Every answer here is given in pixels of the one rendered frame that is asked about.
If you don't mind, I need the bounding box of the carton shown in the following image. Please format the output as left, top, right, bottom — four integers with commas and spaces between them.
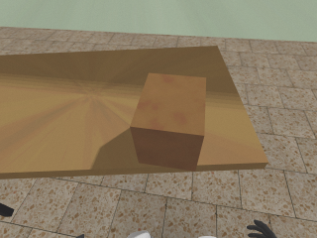
130, 72, 206, 172

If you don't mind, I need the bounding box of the robot right hand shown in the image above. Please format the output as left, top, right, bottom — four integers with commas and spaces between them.
247, 220, 277, 238

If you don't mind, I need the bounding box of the table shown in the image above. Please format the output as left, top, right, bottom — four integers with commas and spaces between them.
0, 46, 268, 217

